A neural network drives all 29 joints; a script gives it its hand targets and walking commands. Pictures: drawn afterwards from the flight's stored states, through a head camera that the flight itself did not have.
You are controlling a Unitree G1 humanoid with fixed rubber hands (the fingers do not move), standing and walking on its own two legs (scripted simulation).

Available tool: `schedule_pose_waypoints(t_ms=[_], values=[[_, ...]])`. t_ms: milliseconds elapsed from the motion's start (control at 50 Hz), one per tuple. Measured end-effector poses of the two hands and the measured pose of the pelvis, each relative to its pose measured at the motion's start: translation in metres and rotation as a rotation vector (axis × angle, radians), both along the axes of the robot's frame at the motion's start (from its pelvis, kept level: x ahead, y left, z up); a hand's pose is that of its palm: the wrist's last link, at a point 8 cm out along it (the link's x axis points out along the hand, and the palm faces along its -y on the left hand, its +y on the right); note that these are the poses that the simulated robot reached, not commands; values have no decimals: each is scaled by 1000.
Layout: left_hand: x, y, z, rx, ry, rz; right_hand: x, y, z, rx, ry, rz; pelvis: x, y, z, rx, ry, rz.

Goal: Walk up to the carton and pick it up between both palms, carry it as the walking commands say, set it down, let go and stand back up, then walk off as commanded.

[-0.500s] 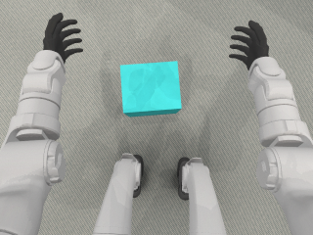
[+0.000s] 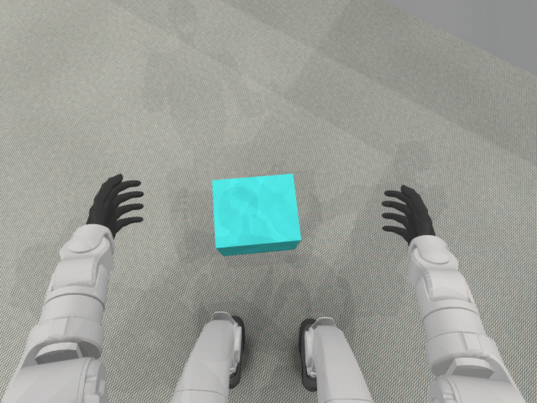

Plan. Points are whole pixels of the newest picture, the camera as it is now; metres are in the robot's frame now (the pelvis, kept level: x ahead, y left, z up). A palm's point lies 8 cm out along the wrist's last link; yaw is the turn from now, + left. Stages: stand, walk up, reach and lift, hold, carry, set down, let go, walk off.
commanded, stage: let go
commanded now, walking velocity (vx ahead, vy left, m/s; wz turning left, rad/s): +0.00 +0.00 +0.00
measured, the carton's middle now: (256, 217) +0.49 +0.06 -0.60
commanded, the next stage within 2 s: stand in 0.90 s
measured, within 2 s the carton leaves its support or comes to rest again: neither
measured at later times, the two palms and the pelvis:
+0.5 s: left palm (73, 334) +0.20 +0.25 -0.01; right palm (495, 350) +0.21 -0.25 -0.01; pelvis +0.04 -0.01 +0.07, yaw +0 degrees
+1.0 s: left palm (68, 344) +0.19 +0.25 +0.00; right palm (514, 377) +0.18 -0.27 +0.00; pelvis +0.04 +0.00 +0.07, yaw +0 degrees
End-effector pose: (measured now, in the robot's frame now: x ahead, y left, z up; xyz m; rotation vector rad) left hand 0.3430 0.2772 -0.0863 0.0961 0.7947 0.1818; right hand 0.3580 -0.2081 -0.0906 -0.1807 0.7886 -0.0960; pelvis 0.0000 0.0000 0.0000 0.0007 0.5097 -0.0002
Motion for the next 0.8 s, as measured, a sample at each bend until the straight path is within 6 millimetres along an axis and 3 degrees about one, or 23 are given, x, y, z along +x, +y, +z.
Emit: schedule_pose_waypoints(t_ms=[100, 260, 520, 620, 800], values=[[-30, -5, 28, 4, 13, -24, -33, -13, 25, 18, -11, -34, 11, 0, 19, 0, -106, -1], [-64, -31, 58, -9, -8, -77, -80, -26, 53, 35, -24, -54, 25, -3, 40, 2, -266, -3], [-149, -31, 81, 11, 29, -34, -155, -43, 86, 11, -4, -71, 42, -6, 66, 1, -526, -7], [-157, -33, 81, 14, 40, -52, -169, -45, 87, 13, 26, -64, 37, -5, 67, 0, -588, -6], [-161, -33, 81, 9, 49, -50, -172, -38, 87, 36, 33, -67, 33, -5, 67, -1, -622, -6]])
